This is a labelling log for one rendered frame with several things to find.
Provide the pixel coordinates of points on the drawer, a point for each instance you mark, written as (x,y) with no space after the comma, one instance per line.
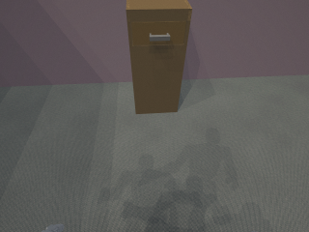
(141,31)

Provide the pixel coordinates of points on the cabinet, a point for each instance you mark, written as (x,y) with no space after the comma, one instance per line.
(157,69)

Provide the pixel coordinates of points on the handle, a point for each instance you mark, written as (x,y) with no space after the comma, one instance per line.
(159,38)

